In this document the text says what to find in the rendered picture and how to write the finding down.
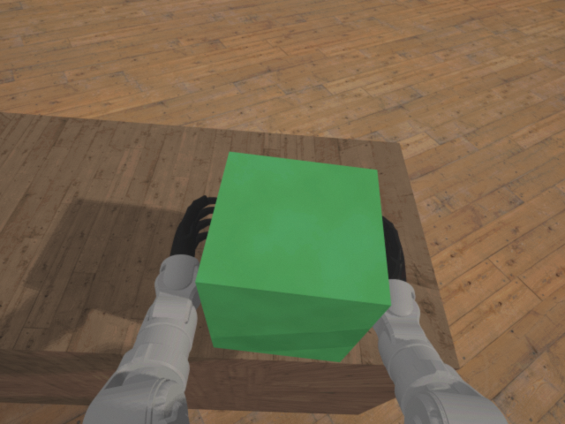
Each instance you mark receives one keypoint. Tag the carton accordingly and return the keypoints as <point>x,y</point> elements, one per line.
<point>295,261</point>

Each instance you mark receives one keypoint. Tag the right robot upper arm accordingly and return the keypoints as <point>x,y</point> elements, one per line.
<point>437,407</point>

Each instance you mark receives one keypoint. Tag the right robot forearm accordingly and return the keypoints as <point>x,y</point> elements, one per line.
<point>410,359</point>

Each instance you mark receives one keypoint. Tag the left robot upper arm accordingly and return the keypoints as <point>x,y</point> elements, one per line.
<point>158,401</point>

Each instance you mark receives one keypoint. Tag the left robot forearm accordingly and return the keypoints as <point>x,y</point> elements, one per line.
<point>165,338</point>

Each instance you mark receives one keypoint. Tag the robot right hand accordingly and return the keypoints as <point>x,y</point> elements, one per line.
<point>394,251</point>

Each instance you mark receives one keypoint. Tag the pedestal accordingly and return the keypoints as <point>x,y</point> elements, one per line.
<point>89,210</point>

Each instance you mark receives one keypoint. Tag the robot left hand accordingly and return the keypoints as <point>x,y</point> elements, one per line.
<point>187,236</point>

